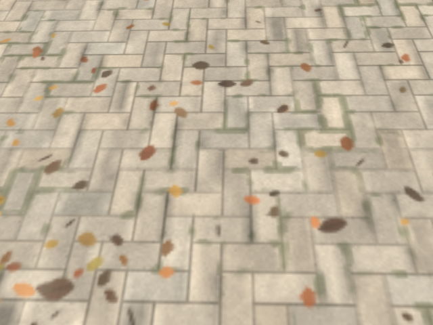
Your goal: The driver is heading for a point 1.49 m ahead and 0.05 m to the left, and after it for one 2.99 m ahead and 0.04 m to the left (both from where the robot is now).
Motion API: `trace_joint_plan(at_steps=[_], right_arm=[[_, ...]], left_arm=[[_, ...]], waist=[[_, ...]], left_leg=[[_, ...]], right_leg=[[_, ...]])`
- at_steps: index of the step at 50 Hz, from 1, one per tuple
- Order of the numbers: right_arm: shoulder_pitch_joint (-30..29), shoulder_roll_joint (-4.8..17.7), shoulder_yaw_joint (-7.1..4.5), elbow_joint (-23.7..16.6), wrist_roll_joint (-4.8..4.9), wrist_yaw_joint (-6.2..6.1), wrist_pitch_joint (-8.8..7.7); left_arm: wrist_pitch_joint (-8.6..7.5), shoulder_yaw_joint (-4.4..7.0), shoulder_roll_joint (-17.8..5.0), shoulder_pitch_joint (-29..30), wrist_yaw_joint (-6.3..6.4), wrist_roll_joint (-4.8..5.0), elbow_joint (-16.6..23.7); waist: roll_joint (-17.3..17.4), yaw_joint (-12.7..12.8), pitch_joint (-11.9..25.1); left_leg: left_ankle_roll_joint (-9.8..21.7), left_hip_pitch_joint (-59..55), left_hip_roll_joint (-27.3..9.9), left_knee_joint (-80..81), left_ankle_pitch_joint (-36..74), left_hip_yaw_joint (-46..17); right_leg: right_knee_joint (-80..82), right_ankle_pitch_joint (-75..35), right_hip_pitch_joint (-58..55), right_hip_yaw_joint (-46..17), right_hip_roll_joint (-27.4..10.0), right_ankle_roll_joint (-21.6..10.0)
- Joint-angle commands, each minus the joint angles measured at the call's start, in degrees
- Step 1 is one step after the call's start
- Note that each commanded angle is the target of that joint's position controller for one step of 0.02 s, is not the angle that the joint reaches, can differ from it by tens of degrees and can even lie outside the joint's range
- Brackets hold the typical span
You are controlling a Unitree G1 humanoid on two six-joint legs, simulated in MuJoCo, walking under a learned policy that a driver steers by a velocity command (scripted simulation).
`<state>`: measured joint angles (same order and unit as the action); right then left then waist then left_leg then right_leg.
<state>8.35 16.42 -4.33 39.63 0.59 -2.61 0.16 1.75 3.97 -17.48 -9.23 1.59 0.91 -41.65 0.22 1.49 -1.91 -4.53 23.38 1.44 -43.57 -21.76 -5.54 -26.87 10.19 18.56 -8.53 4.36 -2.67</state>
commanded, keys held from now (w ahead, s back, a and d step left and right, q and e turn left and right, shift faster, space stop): w+e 0.24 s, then w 0.22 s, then w+q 0.54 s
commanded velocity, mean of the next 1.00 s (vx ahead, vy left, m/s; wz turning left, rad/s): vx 0.41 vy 0.00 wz -0.07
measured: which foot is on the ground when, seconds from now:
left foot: up 0.00-0.08, down 0.10-0.54, up 0.56-1.00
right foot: down 0.00-0.10, up 0.12-0.52, down 0.54-1.00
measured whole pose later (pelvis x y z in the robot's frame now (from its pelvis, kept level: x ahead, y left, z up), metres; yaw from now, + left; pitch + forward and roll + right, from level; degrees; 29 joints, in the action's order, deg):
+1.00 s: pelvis +0.38 -0.11 -0.01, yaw -1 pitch +2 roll -2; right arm 6.2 14.6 -2.5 38.9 1.3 3.2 -2.3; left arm -4.1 4.2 -15.5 -19.5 0.4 0.4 -48.3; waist 1.7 4.1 -2.2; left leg 3.3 37.4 -4.0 -37.6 -0.2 1.7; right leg -12.6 21.5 -7.6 14.6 1.6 0.1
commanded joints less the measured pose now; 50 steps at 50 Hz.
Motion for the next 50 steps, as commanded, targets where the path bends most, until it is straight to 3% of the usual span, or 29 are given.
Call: trace_joint_plan(at_steps=[1,3,4,5,6,7,8,10,13,16,20,24,25,26,27,28,29,30,31,32,33,35,39,43,46,48,50], right_arm=[[0.6,5.4,-1.56,-3.9,0.53,0.9,-1.89],[4.1,4.8,-1.77,-2.7,0.94,1.47,-3.09],[7.0,5.7,-2.25,-1.6,0.87,1.4,-3.52],[11.9,8.8,-2.95,-0.9,0.04,0.99,-3.73],[13.1,13.5,-3.69,-0.8,-2.07,1.53,-3.93],[9.1,12.6,-3.59,-1.6,-2.95,1.82,-4.79],[6.0,9.1,-2.73,-2.3,-1.65,1.36,-5.14],[5.3,6.8,-1.95,-2.5,-0.44,0.66,-5.11],[10.4,6.1,-1.52,-0.9,-1.09,0.6,-5.84],[13.4,6.5,-1.57,0.5,-0.94,1.27,-5.88],[14.1,8.9,-2.0,2.1,0.29,1.74,-5.33],[16.5,10.6,-2.23,4.5,1.67,2.3,-4.46],[15.9,11.2,-2.19,4.9,1.8,2.29,-4.1],[15.0,11.2,-1.92,5.2,1.95,2.19,-3.82],[15.2,9.6,-1.18,5.1,1.58,2.08,-4.02],[16.2,3.7,0.88,2.5,-0.18,2.28,-4.62],[18.8,1.4,1.66,2.1,0.72,2.25,-5.83],[14.7,7.5,-0.24,2.2,2.51,2.34,-6.17],[11.5,8.1,-0.53,1.2,2.66,2.47,-6.11],[10.2,7.3,-0.5,1.6,1.81,2.2,-5.81],[10.6,6.6,-0.71,2.0,1.24,2.18,-5.1],[13.2,4.0,-0.39,3.4,1.48,2.49,-3.51],[9.5,2.6,-0.22,2.0,1.09,2.28,-2.43],[1.4,1.5,0.71,-0.7,0.6,3.83,-3.15],[-4.5,0.9,1.34,-3.6,0.71,5.22,-3.32],[-6.7,1.4,1.25,-5.5,0.81,6.07,-3.38],[-5.8,3.1,0.48,-6.6,0.84,6.56,-3.17]], left_arm=[[-0.26,2.61,-9.9,1.4,0.08,0.28,4.2],[-0.09,2.25,-9.0,2.6,0.09,0.62,4.6],[-0.21,1.82,-7.6,2.5,0.17,0.63,4.9],[-0.49,0.78,-3.8,1.7,0.06,0.4,5.3],[-1.5,0.68,-2.7,2.8,-0.2,0.68,7.6],[-2.44,1.53,-6.4,4.6,-0.42,0.46,8.8],[-2.59,2.29,-8.7,3.0,-0.72,0.47,7.6],[-2.59,2.44,-7.7,0.6,-1.14,-0.12,5.6],[-3.32,1.39,-3.8,2.6,-2.09,0.25,6.4],[-3.91,0.71,-2.3,5.1,-2.45,0.32,7.8],[-4.81,-0.54,-0.3,10.3,-3.81,0.08,9.6],[-5.48,-0.33,-1.9,11.3,-4.8,0.68,10.8],[-5.74,0.39,-3.2,8.2,-4.73,0.73,10.3],[-5.9,1.63,-5.2,0.8,-4.41,0.75,8.2],[-5.79,3.24,-8.5,-8.6,-3.67,0.45,5.6],[-5.32,4.46,-14.1,-18.6,-2.45,-1.23,4.3],[-5.45,3.94,-14.5,-19.5,-2.48,-1.65,4.1],[-5.86,2.52,-9.5,-16.6,-2.63,-1.39,3.7],[-5.99,1.68,-7.1,-12.8,-2.67,-0.69,3.3],[-6.19,1.05,-5.0,-8.7,-2.78,-0.56,3.3],[-6.59,0.72,-3.4,-6.0,-2.94,-0.9,3.3],[-7.77,0.78,-2.1,-3.7,-2.97,-1.56,2.5],[-8.91,1.4,-3.0,-4.2,-2.43,-1.92,0.0],[-8.57,1.81,-5.0,-5.3,-1.55,-1.47,-1.3],[-7.56,2.34,-6.8,-8.6,-1.09,-0.74,-3.0],[-6.46,2.6,-7.6,-9.7,-0.91,-0.23,-3.7],[-5.41,2.96,-9.3,-9.3,-0.5,-0.06,-3.6]], waist=[[-11.6,-0.5,5.9],[-10.3,-3.3,4.5],[-8.1,-4.7,4.3],[0.7,-5.6,6.8],[11.7,-4.7,3.5],[11.8,-3.0,-1.7],[10.0,-1.9,-3.4],[7.9,-2.1,-2.1],[6.2,-4.4,-1.9],[6.1,-5.7,-2.9],[6.6,-6.7,-4.2],[8.0,-5.8,-4.7],[8.6,-3.1,-3.0],[7.4,1.6,1.4],[5.9,6.1,8.3],[-5.6,8.3,19.2],[-15.6,6.2,26.0],[-10.2,6.8,17.5],[-9.6,4.8,10.1],[-6.6,2.6,6.6],[-7.7,0.7,3.8],[-7.7,-1.7,2.6],[-4.2,-2.3,-1.3],[-2.6,0.0,-3.7],[-1.1,2.3,-5.6],[-1.3,2.4,-5.5],[-3.3,0.6,-2.5]], left_leg=[[1.4,-4.3,1.5,7.1,0.1,2.2],[3.6,-12.5,1.5,17.9,5.7,3.3],[5.2,-19.2,-1.0,22.1,6.5,2.3],[8.6,-27.3,-12.3,26.1,-2.8,-9.0],[14.8,-25.5,-22.6,32.9,-16.9,-28.5],[17.7,-20.2,-25.1,34.9,-22.5,-32.0],[16.3,-19.9,-22.1,35.1,-20.5,-26.2],[12.8,-22.0,-17.5,34.9,-10.0,-15.7],[12.7,-21.8,-15.5,35.6,1.9,-6.1],[14.1,-22.1,-15.3,36.7,6.4,-2.3],[14.2,-19.6,-15.1,36.7,13.1,3.1],[13.9,-21.1,-17.9,33.8,20.8,2.6],[13.4,-21.4,-18.2,30.3,30.5,2.5],[12.0,-20.2,-16.3,21.7,41.7,5.0],[9.8,-13.8,-13.3,9.6,42.7,7.4],[6.3,4.5,-8.1,-12.9,19.4,9.3],[5.1,15.1,-0.4,-26.1,-12.3,0.5],[5.4,19.9,-3.2,-31.4,-9.2,-3.5],[6.2,21.4,-6.0,-30.4,-3.8,-1.3],[6.2,19.4,-8.1,-27.7,1.3,-0.4],[5.9,16.9,-9.5,-25.4,5.2,-0.5],[5.4,12.7,-10.0,-25.3,9.8,-0.3],[4.2,17.3,-9.2,-19.0,16.4,-2.0],[4.9,15.9,-7.9,-2.8,26.4,2.4],[6.5,18.0,-7.5,3.7,26.0,5.0],[7.9,18.8,-6.6,6.3,22.6,6.8],[9.9,13.8,-3.2,7.0,17.4,10.3]], right_leg=[[11.0,19.3,-2.3,-19.1,-12.2,-9.6],[9.4,24.9,2.5,-19.6,-9.8,-7.5],[6.0,26.7,7.4,-17.8,-7.4,-5.1],[-9.1,28.4,15.0,-10.6,-2.8,-1.4],[-22.4,24.2,26.6,-2.2,3.4,-0.1],[-29.8,19.5,30.4,-2.9,-2.5,0.2],[-32.8,14.7,31.3,-2.3,-3.8,1.0],[-36.3,7.9,30.8,0.0,-5.1,3.3],[-38.1,0.5,30.7,1.9,-6.3,4.6],[-30.0,-2.8,29.9,2.6,-6.3,5.2],[-15.8,-5.3,21.7,8.5,-7.2,4.8],[-7.1,0.4,13.1,11.1,-5.7,1.0],[-4.8,1.0,7.6,11.8,-4.2,-0.4],[-1.1,-1.6,-3.0,12.7,-2.6,-2.2],[-2.0,-3.4,-18.4,11.0,-3.9,-3.8],[-2.3,0.8,-39.9,-9.3,-20.5,-9.1],[7.6,10.0,-42.7,-32.3,-29.5,-14.6],[9.6,13.0,-35.7,-26.3,-27.4,-12.2],[10.6,11.3,-28.1,-16.8,-25.3,-10.0],[12.3,8.0,-21.4,-11.2,-22.4,-8.5],[14.5,4.0,-16.2,-6.0,-20.1,-7.7],[17.5,-3.0,-11.3,0.6,-18.4,-7.4],[19.6,-13.6,-10.3,9.3,-18.0,-7.7],[21.2,-15.2,-12.0,15.5,-17.4,-6.6],[20.0,-18.2,-18.3,17.5,-19.5,-6.3],[17.1,-24.1,-23.2,18.8,-20.6,-5.6],[10.7,-42.2,-26.0,20.4,-20.6,-4.4]])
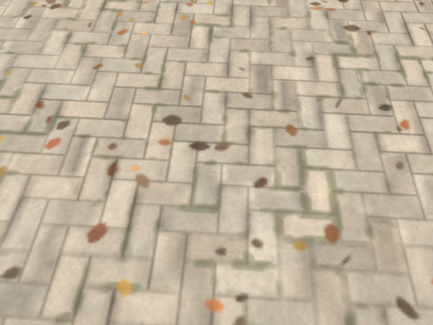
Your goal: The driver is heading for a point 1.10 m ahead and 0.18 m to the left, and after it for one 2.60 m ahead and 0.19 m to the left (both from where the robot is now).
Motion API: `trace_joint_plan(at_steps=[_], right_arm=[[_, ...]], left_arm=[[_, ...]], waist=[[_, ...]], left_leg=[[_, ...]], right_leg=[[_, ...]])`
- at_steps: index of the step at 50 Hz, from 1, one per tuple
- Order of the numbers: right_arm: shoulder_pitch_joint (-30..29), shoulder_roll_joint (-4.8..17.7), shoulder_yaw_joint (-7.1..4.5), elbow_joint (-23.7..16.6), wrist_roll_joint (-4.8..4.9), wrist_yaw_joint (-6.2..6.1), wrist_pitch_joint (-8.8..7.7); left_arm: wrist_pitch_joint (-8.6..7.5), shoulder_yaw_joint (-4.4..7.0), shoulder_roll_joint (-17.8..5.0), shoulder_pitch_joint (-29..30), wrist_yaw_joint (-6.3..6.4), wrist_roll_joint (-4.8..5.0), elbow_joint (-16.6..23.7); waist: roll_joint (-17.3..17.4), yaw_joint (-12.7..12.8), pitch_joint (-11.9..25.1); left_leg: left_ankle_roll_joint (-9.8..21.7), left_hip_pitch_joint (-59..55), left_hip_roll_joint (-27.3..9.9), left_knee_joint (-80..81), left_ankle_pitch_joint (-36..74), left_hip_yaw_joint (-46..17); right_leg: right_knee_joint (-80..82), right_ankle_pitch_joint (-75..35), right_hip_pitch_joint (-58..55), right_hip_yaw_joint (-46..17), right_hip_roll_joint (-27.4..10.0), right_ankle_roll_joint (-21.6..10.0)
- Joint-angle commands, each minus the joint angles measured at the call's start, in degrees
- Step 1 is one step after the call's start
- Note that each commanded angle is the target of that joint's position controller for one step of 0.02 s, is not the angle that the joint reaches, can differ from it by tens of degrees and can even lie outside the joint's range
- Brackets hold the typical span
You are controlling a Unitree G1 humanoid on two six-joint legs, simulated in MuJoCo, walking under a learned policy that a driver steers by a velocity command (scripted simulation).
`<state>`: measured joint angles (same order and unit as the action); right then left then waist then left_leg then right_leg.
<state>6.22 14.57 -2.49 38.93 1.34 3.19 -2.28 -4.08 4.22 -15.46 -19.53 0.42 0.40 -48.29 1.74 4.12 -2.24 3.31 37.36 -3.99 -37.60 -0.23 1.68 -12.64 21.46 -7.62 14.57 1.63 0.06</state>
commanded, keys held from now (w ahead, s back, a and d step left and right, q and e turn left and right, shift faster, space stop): w+q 0.52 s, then w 0.48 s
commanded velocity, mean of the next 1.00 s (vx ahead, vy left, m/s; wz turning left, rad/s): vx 0.50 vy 0.00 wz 0.41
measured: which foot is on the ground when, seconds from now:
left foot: up 0.00-0.04, down 0.06-0.54, up 0.56-1.00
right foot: down 0.00-0.08, up 0.10-0.52, down 0.54-1.00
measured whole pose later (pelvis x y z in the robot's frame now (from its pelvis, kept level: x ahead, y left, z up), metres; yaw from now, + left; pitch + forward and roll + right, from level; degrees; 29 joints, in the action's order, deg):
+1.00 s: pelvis +0.55 +0.10 +0.01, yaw +25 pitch +2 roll -2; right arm 2.0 14.7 -1.2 35.5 1.1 2.1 -4.0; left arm -3.7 3.0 -17.0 -23.7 -0.7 1.5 -49.3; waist 1.6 6.8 -1.5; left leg 1.5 31.2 -2.6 -31.2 -3.4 -1.0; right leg -14.6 18.6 -1.8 1.5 1.0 0.2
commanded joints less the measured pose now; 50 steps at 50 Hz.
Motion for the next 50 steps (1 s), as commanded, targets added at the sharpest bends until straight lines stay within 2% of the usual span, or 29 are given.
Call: trace_joint_plan(at_steps=[1,2,3,4,5,6,7,8,9,10,13,15,18,22,25,26,27,28,29,30,31,32,33,35,39,42,47,49,50], right_arm=[[-1.3,6.2,-2.05,-5.9,0.13,0.75,-0.45],[4.3,8.3,-3.17,-5.0,0.26,0.54,-0.17],[13.3,11.4,-4.92,-3.0,0.32,-0.22,0.05],[20.1,16.1,-6.48,-1.7,0.33,-1.6,0.91],[16.2,20.0,-6.69,-3.5,0.4,-1.74,0.3],[17.5,15.2,-5.26,-4.3,-0.2,-1.34,-0.47],[16.0,12.5,-4.52,-3.9,-0.61,-1.3,-1.14],[12.4,11.2,-4.09,-3.9,-0.36,-1.15,-1.63],[9.1,9.3,-3.56,-4.5,-0.44,-1.31,-1.87],[7.2,8.6,-3.18,-5.4,-1.06,-1.6,-1.9],[7.2,9.8,-3.43,-4.8,-0.78,-2.43,-2.15],[8.5,11.1,-3.76,-4.0,-0.57,-3.23,-1.89],[10.4,11.5,-3.82,-3.0,-0.12,-3.88,-1.12],[13.8,11.6,-3.89,-1.5,0.31,-4.03,-0.44],[13.2,11.2,-3.9,-1.4,0.16,-4.25,0.01],[12.2,10.3,-3.66,-1.7,0.09,-4.24,0.16],[12.2,7.7,-2.73,-2.0,-0.32,-4.09,-0.01],[14.2,3.9,-1.31,-2.7,-1.46,-4.03,-0.18],[22.3,2.6,-0.76,-3.6,0.85,-4.03,-0.7],[21.0,8.6,-1.76,-1.5,1.36,-4.3,-0.67],[14.4,10.9,-2.39,-2.2,0.77,-4.22,-0.55],[10.8,10.2,-2.26,-2.9,-0.07,-4.31,-0.58],[8.3,9.3,-2.27,-3.8,-0.72,-4.11,-0.93],[8.8,7.3,-1.92,-3.8,-0.38,-3.45,-1.12],[4.6,4.3,-0.54,-5.1,-1.11,-3.0,-1.3],[-0.5,3.3,0.19,-5.9,-0.94,-2.39,-1.97],[-7.4,4.4,-0.04,-7.8,-0.09,-1.29,-2.54],[-7.4,5.5,-0.46,-8.2,-0.09,-0.9,-2.71],[-4.9,6.5,-0.97,-7.6,-0.26,-0.91,-2.78]], left_arm=[[0.97,2.92,-12.3,1.3,0.94,0.58,3.3],[1.47,3.04,-13.0,1.8,1.14,0.68,3.6],[1.59,2.79,-12.9,3.1,1.32,1.06,4.0],[0.97,1.53,-9.6,1.3,1.36,-0.25,5.1],[-0.82,-0.66,-2.9,-2.3,0.52,-0.92,8.3],[-3.22,0.2,-8.4,3.0,-0.61,0.74,9.1],[-4.09,0.31,-9.3,7.5,-1.07,2.5,11.0],[-4.45,-0.02,-8.2,8.3,-0.75,1.69,11.1],[-4.18,0.34,-8.6,8.3,-0.32,0.12,10.6],[-3.49,0.6,-8.8,7.2,-0.37,-0.45,10.3],[-1.71,0.23,-7.2,6.7,-0.25,-1.42,10.3],[-1.24,-0.43,-5.8,11.0,-0.08,-1.55,11.7],[-1.53,-1.22,-4.3,17.8,-0.51,-1.18,13.1],[-2.41,-0.66,-6.2,22.3,-1.44,-0.05,14.6],[-3.24,0.53,-8.3,19.7,-1.84,0.28,14.2],[-3.54,1.11,-8.9,15.6,-1.68,0.27,13.1],[-3.89,1.96,-10.6,9.5,-1.36,-0.44,12.0],[-3.92,2.55,-13.5,1.0,-0.96,-1.27,11.3],[-3.21,3.61,-17.3,-2.9,-1.74,-1.65,8.3],[-3.09,2.37,-11.2,-1.2,-2.13,-0.18,9.3],[-2.7,1.48,-8.1,1.1,-1.92,0.01,9.5],[-2.34,0.99,-7.4,3.5,-1.87,-0.59,9.8],[-2.13,0.66,-6.5,4.7,-1.77,-0.8,9.3],[-2.37,0.12,-5.3,5.0,-1.54,-1.02,8.5],[-2.43,0.73,-8.2,3.0,-1.25,0.13,6.4],[-1.76,0.91,-9.8,1.7,-1.1,0.47,5.1],[-0.57,0.89,-11.0,-2.9,-1.12,1.2,2.3],[0.07,1.12,-11.8,-3.1,-0.87,1.35,1.6],[0.38,1.24,-12.4,-2.4,-0.7,1.39,1.5]], waist=[[-6.3,-3.8,0.5],[-7.0,-7.1,4.0],[-5.9,-12.4,8.6],[2.0,-14.1,13.8],[14.3,-7.0,19.5],[6.3,-11.3,23.9],[3.2,-10.9,15.8],[-2.9,-7.6,8.9],[-3.6,-5.5,6.9],[-2.2,-3.9,5.7],[-1.2,-2.8,4.2],[-0.6,-3.9,2.6],[1.9,-6.9,2.1],[3.5,-8.6,2.3],[5.9,-6.4,2.7],[6.3,-4.0,3.8],[5.2,-1.1,8.2],[-2.6,1.2,16.6],[-23.1,-2.9,20.0],[-14.2,-1.2,14.4],[-8.9,0.2,7.8],[-4.9,-0.6,4.8],[-4.4,-1.2,2.1],[-7.2,-3.0,2.2],[-6.4,-2.5,1.4],[-6.1,-0.8,0.7],[-6.7,1.0,-0.6],[-7.1,-0.3,-0.5],[-7.2,-2.3,0.8]], left_leg=[[3.3,-4.4,4.5,0.5,-7.4,4.7],[4.8,-11.9,6.8,0.6,-9.8,5.6],[7.0,-25.9,8.8,4.5,-7.1,4.8],[10.3,-43.1,0.7,5.8,-6.4,-9.0],[22.7,-59.2,-13.3,14.5,-15.7,-44.4],[21.8,-60.5,-14.8,20.5,-20.0,-49.7],[18.7,-54.4,-13.1,21.0,-17.8,-40.9],[16.5,-44.7,-10.3,21.0,-10.5,-33.7],[15.0,-38.4,-8.1,21.3,-4.5,-28.7],[14.9,-33.6,-6.7,22.5,-0.2,-26.2],[15.1,-26.2,-4.8,24.5,7.6,-21.2],[13.8,-23.2,-2.6,24.6,7.4,-17.9],[10.4,-20.9,0.6,23.1,0.6,-15.4],[9.0,-24.8,-1.5,19.3,-5.7,-21.1],[7.7,-28.8,-3.3,14.2,-6.1,-26.4],[6.6,-28.3,-2.3,11.2,-4.9,-26.3],[4.7,-26.6,0.4,3.3,-2.9,-23.4],[2.3,-19.7,4.3,-13.3,-14.2,-17.7],[-1.1,0.2,10.7,-29.6,-34.5,-12.2],[-1.9,6.4,6.7,-35.9,-31.4,-14.4],[-2.1,7.6,5.0,-36.9,-26.1,-13.0],[-2.2,5.9,3.4,-35.7,-22.6,-11.2],[-2.3,5.3,2.0,-32.6,-20.1,-10.9],[-2.3,1.4,0.0,-28.0,-17.9,-9.3],[-3.7,2.1,-1.6,-16.4,-14.1,-5.7],[-3.9,-0.9,-1.1,-5.1,-5.1,-3.9],[-2.7,-5.4,1.1,4.7,-0.8,-2.5],[-1.1,-7.5,1.7,7.1,-3.7,-2.2],[-0.1,-11.8,2.8,8.7,-4.5,-1.3]], right_leg=[[-8.8,-63.2,-0.9,-2.2,-17.7,-6.6],[-17.3,-68.6,0.1,-1.8,-17.1,-6.0],[-29.8,-65.1,6.2,-0.9,-15.1,-4.3],[-48.0,-39.0,20.9,-1.2,-11.6,-1.8],[-69.6,10.8,44.9,-9.6,2.5,1.7],[-72.4,10.5,50.6,-22.0,0.2,0.3],[-69.2,6.0,53.0,-21.7,-2.4,-0.9],[-62.9,1.9,51.6,-21.0,-5.0,-1.2],[-57.4,-0.3,48.1,-20.7,-6.9,-0.9],[-55.7,-1.8,44.6,-20.8,-7.7,-0.3],[-48.6,-4.8,41.9,-18.8,-7.8,2.7],[-40.6,-11.2,42.1,-17.7,-6.8,4.3],[-26.4,-23.3,37.7,-17.0,-3.8,4.8],[-18.2,-24.8,35.0,-18.7,-1.7,3.9],[-15.5,-17.9,31.6,-19.5,-1.4,1.3],[-13.2,-17.9,26.3,-18.5,-1.3,0.0],[-12.9,-17.8,16.7,-19.8,-4.2,-2.4],[-13.3,-14.5,2.2,-30.8,-14.6,-6.2],[-5.7,1.5,-10.8,-59.5,-24.6,-15.4],[-3.1,13.5,-7.9,-61.1,-24.0,-14.4],[-3.0,10.3,-1.7,-51.5,-21.5,-12.3],[-2.5,2.7,4.3,-44.7,-18.9,-11.3],[-1.6,-4.1,8.5,-40.2,-17.0,-11.6],[0.4,-11.7,12.2,-34.2,-14.3,-11.4],[3.5,-20.5,13.2,-28.3,-14.5,-13.5],[4.2,-22.8,13.7,-23.2,-12.9,-12.2],[2.5,-24.3,10.7,-21.6,-14.7,-10.5],[0.3,-27.6,8.1,-21.7,-16.1,-9.5],[-2.7,-33.7,7.6,-20.8,-15.8,-8.7]])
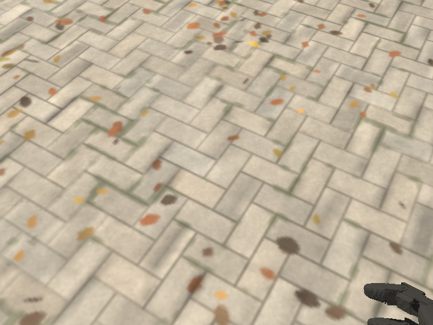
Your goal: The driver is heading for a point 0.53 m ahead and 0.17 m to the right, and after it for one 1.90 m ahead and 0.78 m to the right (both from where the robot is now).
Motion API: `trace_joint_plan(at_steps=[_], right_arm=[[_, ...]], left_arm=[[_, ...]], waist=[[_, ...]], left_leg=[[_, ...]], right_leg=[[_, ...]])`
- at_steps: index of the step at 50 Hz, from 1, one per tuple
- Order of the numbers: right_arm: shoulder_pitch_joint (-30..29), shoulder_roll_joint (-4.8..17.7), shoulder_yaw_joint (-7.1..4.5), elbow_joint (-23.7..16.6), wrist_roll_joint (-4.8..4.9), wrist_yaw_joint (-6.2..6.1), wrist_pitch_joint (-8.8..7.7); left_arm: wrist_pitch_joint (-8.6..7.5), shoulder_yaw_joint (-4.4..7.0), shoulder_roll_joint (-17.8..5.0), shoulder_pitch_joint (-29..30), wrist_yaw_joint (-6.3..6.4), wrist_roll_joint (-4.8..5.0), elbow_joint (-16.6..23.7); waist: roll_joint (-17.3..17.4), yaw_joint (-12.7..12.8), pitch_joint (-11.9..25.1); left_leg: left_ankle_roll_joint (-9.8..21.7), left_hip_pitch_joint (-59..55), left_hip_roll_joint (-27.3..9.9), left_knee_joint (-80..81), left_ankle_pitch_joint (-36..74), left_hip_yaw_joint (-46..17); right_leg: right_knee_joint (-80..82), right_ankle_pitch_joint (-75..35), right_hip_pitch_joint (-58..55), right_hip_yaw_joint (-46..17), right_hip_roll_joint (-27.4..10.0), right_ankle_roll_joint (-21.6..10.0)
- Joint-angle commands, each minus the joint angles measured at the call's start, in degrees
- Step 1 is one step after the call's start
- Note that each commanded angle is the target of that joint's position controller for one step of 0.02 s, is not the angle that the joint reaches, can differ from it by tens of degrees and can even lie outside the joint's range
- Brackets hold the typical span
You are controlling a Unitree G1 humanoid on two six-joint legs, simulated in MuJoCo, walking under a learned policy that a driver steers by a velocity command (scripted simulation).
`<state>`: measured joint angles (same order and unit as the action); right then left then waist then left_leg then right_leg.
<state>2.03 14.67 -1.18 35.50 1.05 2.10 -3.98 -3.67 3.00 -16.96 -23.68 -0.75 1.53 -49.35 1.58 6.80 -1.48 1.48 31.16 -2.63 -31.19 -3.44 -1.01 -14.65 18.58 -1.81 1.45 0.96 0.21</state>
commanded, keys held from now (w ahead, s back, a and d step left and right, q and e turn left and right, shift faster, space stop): w+e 1.00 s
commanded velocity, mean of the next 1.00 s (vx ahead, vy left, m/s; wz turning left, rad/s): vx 0.50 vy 0.00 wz -0.44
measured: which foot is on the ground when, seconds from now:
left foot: up 0.00-0.02, down 0.04-0.60, up 0.62-1.00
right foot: down 0.00-0.04, up 0.06-0.56, down 0.58-1.00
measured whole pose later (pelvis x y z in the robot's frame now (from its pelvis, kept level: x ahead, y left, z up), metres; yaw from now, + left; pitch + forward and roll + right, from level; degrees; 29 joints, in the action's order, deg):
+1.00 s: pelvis +0.54 -0.07 +0.00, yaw -30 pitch +2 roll -1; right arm 1.8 16.4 -1.9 39.3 0.2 1.2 -5.9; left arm -1.8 4.3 -17.2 -19.9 0.6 1.5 -40.7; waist 2.1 4.9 -1.7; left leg -3.2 31.9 -1.6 -30.0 0.2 -5.8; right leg -24.5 19.4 6.2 -10.3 6.3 -3.5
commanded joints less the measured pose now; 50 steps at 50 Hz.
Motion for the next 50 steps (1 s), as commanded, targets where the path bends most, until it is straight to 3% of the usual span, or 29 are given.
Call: trace_joint_plan(at_steps=[1,2,3,4,5,6,7,8,9,11,14,19,24,27,28,29,30,31,32,33,34,35,36,39,41,44,47,50], right_arm=[[4.8,8.0,-3.31,-2.6,-0.37,-0.13,-1.07],[13.5,10.8,-4.7,-0.4,-0.74,-0.75,-0.97],[22.0,16.3,-5.95,0.4,-2.19,-1.46,-0.59],[23.8,15.7,-5.68,1.1,-1.69,-1.29,-0.2],[21.9,11.4,-4.44,1.4,-1.1,-1.25,-0.31],[18.0,9.7,-3.77,1.5,-0.68,-1.19,-0.48],[14.4,7.9,-3.23,1.5,-0.98,-0.97,-0.76],[11.8,6.4,-2.88,1.6,-1.32,-0.76,-1.24],[10.3,5.9,-2.91,2.0,-1.69,-0.69,-1.78],[9.4,5.8,-3.2,3.2,-1.9,-0.77,-2.8],[10.5,6.9,-3.72,5.3,-2.31,-1.38,-3.26],[12.7,9.3,-4.24,7.5,-1.72,-2.46,-2.49],[17.2,11.2,-4.95,10.3,-0.51,-2.82,-0.27],[16.0,13.4,-5.54,10.0,-0.07,-3.52,1.09],[15.5,14.1,-5.69,9.8,-0.03,-3.79,1.57],[14.3,14.0,-5.49,9.4,0.28,-4.03,1.74],[15.6,11.3,-4.4,8.4,-0.95,-4.05,1.08],[19.1,4.2,-2.16,5.2,-1.91,-3.15,-0.77],[14.1,9.3,-2.95,4.6,-0.3,-1.96,-3.22],[9.3,10.4,-3.16,2.7,1.61,-1.45,-4.23],[8.7,9.3,-2.87,2.6,0.88,-1.7,-4.61],[8.6,9.9,-3.29,3.2,-0.74,-2.13,-4.36],[9.8,10.0,-3.55,3.5,-1.3,-2.07,-3.67],[10.3,8.1,-3.15,3.3,-2.03,-2.15,-1.96],[6.0,6.5,-2.41,2.0,-2.12,-2.27,-1.6],[-0.6,5.1,-1.66,0.7,-1.7,-1.74,-1.96],[-3.8,6.8,-2.13,-0.5,-0.68,-1.12,-2.52],[-2.1,9.2,-3.29,-0.4,-0.43,-0.75,-3.25]], left_arm=[[0.19,2.25,-10.5,2.0,0.59,0.4,2.5],[0.15,1.5,-9.0,2.2,0.69,-0.16,3.0],[-0.54,-0.26,-3.9,-0.1,0.59,-1.42,5.3],[-1.44,-1.02,-2.0,-3.3,0.61,-0.76,5.0],[-1.63,0.76,-7.8,1.1,0.44,0.82,5.2],[-1.62,1.11,-8.5,4.5,0.36,1.26,6.3],[-1.32,1.17,-7.8,6.0,0.55,0.56,6.4],[-0.63,1.45,-7.1,5.6,0.65,0.09,6.0],[0.16,1.38,-5.9,4.1,0.62,0.2,5.5],[1.31,1.25,-4.0,3.4,0.67,0.28,5.1],[1.73,1.38,-3.4,7.1,0.78,-0.06,6.6],[1.04,0.45,-1.5,15.8,-0.99,-0.46,9.6],[1.0,0.02,-1.3,23.3,-2.82,-0.37,14.4],[1.42,1.27,-3.6,20.1,-3.33,-0.3,15.6],[1.61,2.36,-5.5,14.8,-3.16,-0.17,14.7],[1.74,4.12,-8.4,5.9,-2.44,-0.11,12.7],[2.51,5.89,-13.4,-2.0,-1.06,-0.08,11.1],[2.09,6.24,-17.7,1.9,-0.74,0.22,12.8],[1.39,4.76,-12.8,0.4,-1.03,-0.29,13.6],[0.72,3.97,-9.9,1.7,-1.04,-0.72,13.1],[0.27,3.56,-8.7,5.0,-1.18,-0.53,13.1],[0.06,2.99,-6.6,8.5,-1.0,-0.57,13.7],[0.05,2.59,-5.9,10.4,-0.69,-1.18,14.7],[-0.2,3.02,-7.5,10.6,0.14,-0.98,14.5],[0.02,3.46,-9.0,9.4,0.9,-0.76,13.9],[0.72,3.62,-9.5,7.0,1.5,-0.36,13.0],[1.17,3.72,-9.5,4.1,1.58,0.06,11.8],[1.47,3.7,-8.9,4.2,1.79,-0.03,11.6]], waist=[[-6.1,-8.2,3.3],[-4.7,-12.4,9.0],[5.5,-14.0,18.5],[14.2,-13.1,23.7],[8.1,-13.8,15.6],[6.5,-12.3,8.8],[4.2,-10.4,5.4],[4.9,-8.5,3.1],[5.9,-7.0,2.6],[4.5,-5.8,1.6],[2.2,-6.2,-0.4],[0.4,-9.3,-2.8],[-0.1,-11.6,-4.8],[3.2,-8.0,-0.1],[3.9,-4.8,3.2],[2.7,0.3,7.8],[-4.3,2.9,13.0],[-17.4,-3.9,18.0],[-9.5,0.4,22.5],[-6.7,0.3,14.7],[-1.2,-3.0,8.3],[-0.8,-5.0,6.1],[-2.0,-6.7,4.6],[-2.5,-8.1,3.2],[-3.2,-6.9,1.7],[-5.4,-3.9,1.3],[-6.4,-2.6,1.6],[-8.4,-4.4,1.9]], left_leg=[[3.2,-14.9,2.7,4.5,-0.8,2.3],[5.0,-28.6,0.4,3.8,-0.1,0.1],[11.1,-50.0,-14.8,2.8,-2.4,-19.0],[15.3,-54.2,-21.6,10.7,-12.3,-37.5],[13.1,-47.8,-19.5,12.7,-18.0,-33.1],[11.3,-40.2,-17.6,14.4,-16.0,-25.0],[10.3,-33.6,-15.0,16.5,-12.4,-19.7],[9.6,-28.6,-13.0,18.7,-8.6,-14.9],[9.3,-25.1,-11.9,20.6,-5.9,-11.7],[9.6,-22.2,-11.3,22.8,0.4,-6.3],[9.6,-23.3,-11.2,23.8,6.5,-0.7],[7.9,-26.4,-10.7,24.8,8.8,7.0],[7.1,-37.0,-13.7,20.3,16.7,10.0],[5.3,-39.5,-13.7,9.7,43.3,12.4],[4.6,-38.6,-13.1,1.7,49.6,13.1],[2.9,-32.9,-11.0,-10.3,46.7,14.2],[0.4,-18.1,-8.0,-28.0,24.0,14.1],[-3.5,7.1,6.0,-49.3,-27.8,7.2],[-2.1,12.9,3.9,-52.5,-28.5,-5.6],[-0.8,15.4,1.3,-49.8,-24.1,-5.4],[-0.5,13.7,-1.2,-43.3,-20.0,-4.8],[-1.0,10.3,-3.1,-37.8,-17.9,-4.6],[-1.6,6.7,-3.8,-35.9,-16.3,-4.6],[-4.6,3.6,-3.5,-28.4,-13.4,-2.8],[-6.0,2.9,-2.5,-19.7,-6.6,-1.8],[-6.3,-2.1,0.7,-6.2,5.7,-1.2],[-5.7,-4.4,2.1,-0.4,7.4,-2.8],[-3.4,-7.0,2.1,2.4,1.5,-4.2]], right_leg=[[-7.7,-38.3,3.6,-6.1,-13.1,-7.6],[-18.8,-36.8,9.7,-4.3,-10.3,-5.8],[-40.3,-16.5,28.7,-0.8,-4.0,-2.1],[-52.1,15.4,39.9,-6.2,0.9,-1.2],[-57.2,13.0,45.0,-9.2,-2.0,-1.5],[-56.3,7.5,46.0,-7.8,-4.3,-1.9],[-54.0,3.0,44.0,-7.0,-6.2,-1.5],[-51.9,-0.4,41.4,-7.2,-7.6,-1.1],[-51.3,-2.9,38.2,-7.4,-8.4,-0.6],[-50.9,-6.2,37.3,-7.5,-8.3,0.3],[-45.1,-13.2,41.5,-9.2,-8.0,1.1],[-29.3,-24.1,40.5,-4.5,-7.1,0.2],[-22.2,-17.8,44.1,-0.4,-5.9,-2.6],[-21.7,-9.2,34.9,4.7,-0.8,-5.8],[-21.5,-7.2,27.9,5.7,1.5,-7.3],[-17.1,-10.7,14.3,5.0,3.4,-9.6],[-15.7,-12.0,-3.4,-8.1,-4.4,-13.2],[-8.4,-4.6,-20.3,-42.6,-18.7,-25.3],[-2.9,-1.3,-21.8,-47.7,-20.3,-25.0],[-2.5,-4.1,-15.8,-38.6,-18.2,-22.2],[-2.3,-10.3,-6.5,-31.4,-15.3,-19.8],[-1.8,-15.9,-0.2,-26.8,-13.2,-18.4],[-0.4,-19.8,4.8,-24.4,-11.8,-18.2],[1.7,-26.4,12.7,-20.2,-10.1,-18.5],[1.9,-25.4,16.0,-16.9,-7.8,-17.0],[0.6,-18.4,18.5,-14.9,-4.9,-13.7],[-2.1,-13.1,15.8,-19.1,-6.6,-12.5],[-7.1,-10.7,11.5,-24.7,-8.7,-11.1]])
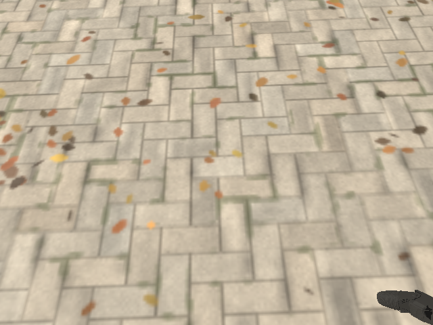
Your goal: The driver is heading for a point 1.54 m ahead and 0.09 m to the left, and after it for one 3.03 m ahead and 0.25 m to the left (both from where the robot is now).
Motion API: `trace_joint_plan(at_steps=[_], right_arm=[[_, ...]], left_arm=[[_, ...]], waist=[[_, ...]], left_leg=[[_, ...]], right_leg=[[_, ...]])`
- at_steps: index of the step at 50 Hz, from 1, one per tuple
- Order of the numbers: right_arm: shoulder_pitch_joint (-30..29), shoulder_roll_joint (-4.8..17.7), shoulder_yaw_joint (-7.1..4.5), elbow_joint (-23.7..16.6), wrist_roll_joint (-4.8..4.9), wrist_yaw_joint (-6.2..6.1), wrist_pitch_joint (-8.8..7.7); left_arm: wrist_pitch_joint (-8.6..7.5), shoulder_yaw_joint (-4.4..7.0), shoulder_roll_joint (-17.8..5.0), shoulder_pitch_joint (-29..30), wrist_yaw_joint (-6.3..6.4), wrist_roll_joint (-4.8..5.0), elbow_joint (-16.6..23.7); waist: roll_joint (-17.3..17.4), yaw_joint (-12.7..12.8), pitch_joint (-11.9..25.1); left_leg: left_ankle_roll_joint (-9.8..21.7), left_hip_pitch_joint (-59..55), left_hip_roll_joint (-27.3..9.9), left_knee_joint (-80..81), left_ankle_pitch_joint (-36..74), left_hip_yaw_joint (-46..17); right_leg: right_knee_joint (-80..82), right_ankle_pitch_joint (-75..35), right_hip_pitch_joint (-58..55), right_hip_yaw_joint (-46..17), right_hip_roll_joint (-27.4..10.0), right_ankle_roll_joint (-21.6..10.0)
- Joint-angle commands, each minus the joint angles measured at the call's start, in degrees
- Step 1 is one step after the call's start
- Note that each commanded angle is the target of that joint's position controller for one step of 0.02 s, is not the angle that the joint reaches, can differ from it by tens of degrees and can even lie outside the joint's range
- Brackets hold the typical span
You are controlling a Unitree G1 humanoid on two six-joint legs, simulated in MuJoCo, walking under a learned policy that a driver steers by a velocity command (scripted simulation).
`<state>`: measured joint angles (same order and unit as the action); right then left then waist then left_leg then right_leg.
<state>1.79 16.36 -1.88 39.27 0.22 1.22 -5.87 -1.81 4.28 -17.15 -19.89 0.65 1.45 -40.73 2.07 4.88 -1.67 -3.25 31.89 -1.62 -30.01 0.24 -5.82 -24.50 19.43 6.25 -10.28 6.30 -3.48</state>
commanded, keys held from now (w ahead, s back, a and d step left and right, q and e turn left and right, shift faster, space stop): w+e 0.16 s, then w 0.38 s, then w+q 0.46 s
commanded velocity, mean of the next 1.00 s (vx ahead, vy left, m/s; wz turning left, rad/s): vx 0.50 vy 0.00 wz -0.08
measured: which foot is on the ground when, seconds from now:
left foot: up 0.00-0.04, down 0.06-0.58, up 0.60-1.00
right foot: down 0.00-0.06, up 0.08-0.54, down 0.56-1.00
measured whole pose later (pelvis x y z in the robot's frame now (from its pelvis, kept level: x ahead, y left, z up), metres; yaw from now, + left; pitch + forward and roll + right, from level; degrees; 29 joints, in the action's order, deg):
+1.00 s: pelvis +0.52 -0.07 +0.00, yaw +0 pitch +1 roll -3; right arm 6.0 15.2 -2.4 43.5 1.1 3.0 -1.9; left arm -4.3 4.2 -15.6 -19.0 0.5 0.2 -47.8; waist 2.3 3.9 -1.7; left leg 1.6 36.9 -4.9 -37.6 0.9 0.0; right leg -12.2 18.7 -5.5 13.5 1.6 -0.3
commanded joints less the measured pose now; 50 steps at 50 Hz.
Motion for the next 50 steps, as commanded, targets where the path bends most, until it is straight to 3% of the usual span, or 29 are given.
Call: trace_joint_plan(at_steps=[1,2,3,4,5,6,7,8,10,14,18,21,24,25,26,27,28,29,30,31,32,33,34,36,40,43,45,48,50], right_arm=[[1.1,8.0,-3.05,-3.4,0.43,0.05,-1.63],[6.0,9.1,-3.83,-2.2,0.04,-0.28,-1.88],[13.7,11.9,-4.7,-1.6,-0.99,-0.76,-2.11],[19.1,17.0,-5.84,-0.1,-1.89,-0.77,-1.4],[19.3,13.1,-5.27,0.3,-0.38,-0.32,-1.05],[16.6,8.8,-4.12,-0.6,-0.15,-0.55,-0.75],[13.8,7.3,-3.5,-0.8,-0.56,-0.69,-0.32],[11.9,5.9,-3.01,-0.5,-0.84,-0.77,-0.05],[11.5,4.7,-2.5,0.6,-1.18,-0.8,-0.32],[13.1,6.9,-3.23,3.2,-0.39,-0.46,-1.0],[13.8,8.9,-3.47,5.0,0.47,-0.55,-0.28],[17.3,10.2,-3.6,7.0,1.08,-0.59,0.47],[19.2,11.3,-3.82,8.7,1.65,-0.63,1.48],[19.0,11.7,-3.93,9.1,1.81,-0.74,1.83],[18.1,12.2,-3.96,9.3,2.0,-0.9,2.14],[18.2,11.4,-3.57,9.5,2.0,-1.07,2.32],[18.2,9.0,-2.42,8.7,1.1,-1.16,2.11],[23.0,2.3,-0.03,6.5,-0.13,-0.69,1.15],[21.5,5.6,-0.8,7.6,0.99,-0.53,0.15],[17.0,9.4,-2.1,6.0,2.65,-0.31,-0.22],[14.2,8.9,-2.05,5.4,2.74,-0.38,-0.15],[13.2,8.2,-2.16,5.5,1.86,-0.53,0.28],[14.5,7.7,-2.45,6.1,1.46,-0.68,1.12],[16.7,4.9,-2.12,7.1,1.51,-0.84,2.72],[12.5,3.7,-2.16,5.4,1.19,-0.94,3.56],[7.6,2.6,-1.65,4.0,0.93,0.16,3.12],[3.2,1.7,-1.14,2.3,0.79,0.87,3.05],[-1.1,1.9,-0.98,-0.5,0.89,1.89,3.08],[-2.0,2.7,-1.26,-2.0,0.93,2.58,3.13]], left_arm=[[-0.23,2.33,-8.3,1.2,0.39,-0.05,3.2],[-0.24,1.74,-6.5,1.4,0.3,-0.27,3.4],[-0.43,0.39,-2.9,1.0,0.05,-0.92,4.2],[-1.01,-0.79,0.9,-6.6,0.04,0.29,6.0],[-1.13,-0.06,-4.7,-7.3,0.23,1.3,5.1],[-0.78,1.02,-8.5,-1.5,0.3,1.03,5.2],[-0.4,1.24,-8.8,2.2,0.4,0.22,5.8],[-0.33,1.36,-8.1,4.2,0.26,-0.41,6.4],[-0.08,1.04,-5.3,3.9,-0.32,-0.01,6.6],[0.05,-0.14,-2.0,6.5,-0.58,-0.53,7.4],[-1.12,-1.15,-0.9,12.8,-1.74,-0.82,8.3],[-1.72,-1.45,-0.8,18.2,-2.51,-0.39,9.6],[-1.93,-1.07,-2.2,20.6,-2.97,-0.17,10.9],[-1.99,-0.74,-2.9,19.7,-3.03,-0.31,10.8],[-2.03,-0.04,-4.1,16.0,-2.93,-0.64,9.8],[-1.91,1.29,-6.2,8.5,-2.59,-0.97,7.3],[-1.64,2.63,-9.4,-0.9,-1.85,-1.36,5.1],[-1.35,3.8,-15.9,-5.9,-1.21,-2.14,4.6],[-1.37,2.76,-11.4,-6.7,-1.2,-1.71,4.5],[-1.71,1.65,-8.9,-3.2,-1.34,-1.54,4.2],[-1.95,1.0,-6.8,0.3,-1.42,-1.4,4.1],[-2.3,0.39,-4.7,3.5,-1.67,-1.46,3.9],[-2.91,0.1,-3.4,5.8,-1.77,-1.78,3.7],[-4.12,0.39,-3.2,7.6,-1.84,-2.06,2.7],[-4.97,1.07,-4.5,6.6,-1.04,-2.67,0.0],[-4.75,1.33,-5.8,6.1,-0.44,-2.34,-1.1],[-4.38,1.67,-6.8,4.1,-0.07,-1.96,-2.3],[-3.15,2.17,-7.9,1.4,0.13,-1.1,-4.2],[-2.13,2.49,-8.8,1.2,0.31,-0.64,-4.8]], waist=[[-9.6,-4.4,2.6],[-9.2,-6.9,5.0],[-4.0,-10.1,12.0],[13.6,-7.3,19.1],[13.6,-8.0,17.5],[7.4,-9.7,10.2],[3.7,-9.2,6.1],[3.0,-8.3,3.1],[4.9,-6.6,1.4],[2.8,-6.1,0.4],[1.9,-7.7,-0.4],[2.0,-9.7,-1.4],[3.0,-9.3,-2.1],[3.4,-8.1,-1.5],[3.4,-5.3,0.7],[2.5,-1.5,5.5],[0.1,2.7,12.2],[-14.6,1.2,20.2],[-13.5,2.7,23.8],[-10.8,2.2,14.1],[-8.8,0.4,9.2],[-7.5,-1.5,5.2],[-8.8,-3.5,3.7],[-8.0,-5.6,2.4],[-5.5,-5.5,-0.4],[-4.9,-3.9,-1.8],[-3.9,-2.1,-3.2],[-3.5,-0.7,-4.5],[-4.3,-1.3,-4.0]], left_leg=[[2.6,-11.5,1.3,2.8,-3.5,1.3],[4.2,-19.1,0.6,4.3,-4.0,1.7],[7.8,-32.1,-7.9,4.0,-7.7,-6.2],[17.2,-50.3,-21.2,9.0,-19.4,-32.0],[18.5,-50.1,-23.5,12.9,-35.1,-42.4],[15.7,-43.8,-20.6,13.9,-35.5,-33.5],[13.7,-37.3,-18.0,14.0,-27.6,-24.6],[13.1,-32.0,-15.5,15.0,-20.4,-18.6],[12.7,-26.1,-12.3,17.7,-13.4,-11.2],[15.7,-25.4,-12.8,21.1,-4.8,-5.2],[14.8,-26.0,-11.2,21.9,0.5,1.5],[13.9,-27.3,-11.6,21.3,0.9,3.2],[13.0,-31.8,-13.9,19.1,4.5,2.8],[12.4,-32.9,-14.3,17.1,9.1,3.2],[11.4,-32.8,-13.4,12.4,17.7,4.8],[10.0,-30.6,-11.0,3.4,24.8,7.4],[7.8,-20.5,-8.5,-10.3,16.4,8.8],[3.6,2.6,0.7,-33.6,-16.7,9.8],[3.8,8.8,1.9,-42.7,-33.2,0.5],[4.5,13.2,-1.0,-44.8,-29.9,-0.4],[4.8,12.4,-3.6,-42.5,-24.9,1.0],[4.3,10.7,-5.1,-39.2,-21.2,1.3],[4.0,6.9,-6.5,-37.0,-18.0,0.5],[3.0,3.3,-6.5,-36.0,-14.8,0.4],[1.9,7.9,-5.8,-27.8,-5.1,-1.4],[2.4,6.1,-5.0,-16.8,3.7,1.6],[3.2,6.1,-4.6,-11.9,5.5,3.7],[4.9,8.8,-4.2,-7.3,2.2,5.5],[6.6,8.0,-2.8,-5.8,-3.0,7.6]], right_leg=[[0.4,-12.1,3.5,-13.6,-13.5,-6.5],[-4.8,-13.7,4.9,-12.3,-11.1,-4.9],[-19.4,-8.5,10.2,-7.9,-7.6,-2.7],[-38.9,13.8,29.6,0.3,0.6,1.4],[-48.2,14.2,38.8,-0.1,-3.8,2.3],[-50.9,8.7,40.7,0.1,-6.1,2.7],[-50.2,4.5,39.3,2.1,-8.0,3.0],[-47.6,1.5,37.8,2.2,-9.4,3.2],[-43.6,-1.2,33.1,2.9,-11.1,2.9],[-33.4,-4.8,33.9,3.9,-11.2,3.6],[-19.1,-15.7,30.9,7.3,-11.5,3.6],[-12.2,-18.3,27.8,9.7,-10.4,3.3],[-8.0,-14.4,26.5,10.3,-9.3,1.3],[-6.6,-12.8,24.1,11.0,-8.5,0.4],[-4.3,-13.1,17.7,12.4,-7.0,-0.8],[-2.5,-14.6,6.3,13.7,-5.3,-2.5],[-4.4,-15.3,-10.2,7.5,-11.0,-5.0],[-1.5,-8.9,-30.4,-18.8,-27.5,-13.8],[5.4,-2.7,-29.1,-30.0,-30.4,-15.6],[6.5,-2.7,-21.8,-21.0,-28.5,-12.8],[7.9,-4.6,-14.4,-13.3,-25.6,-10.9],[10.3,-7.3,-7.9,-8.1,-23.2,-9.8],[12.5,-10.1,-3.1,-4.0,-21.6,-8.7],[15.8,-15.1,2.0,1.1,-20.9,-8.7],[17.7,-22.6,1.4,9.6,-20.4,-8.2],[18.5,-23.3,0.8,15.4,-19.1,-6.5],[18.7,-23.5,-1.3,17.3,-20.1,-6.2],[16.2,-26.3,-8.5,19.0,-22.1,-5.4],[12.4,-35.0,-12.3,20.2,-23.0,-4.5]])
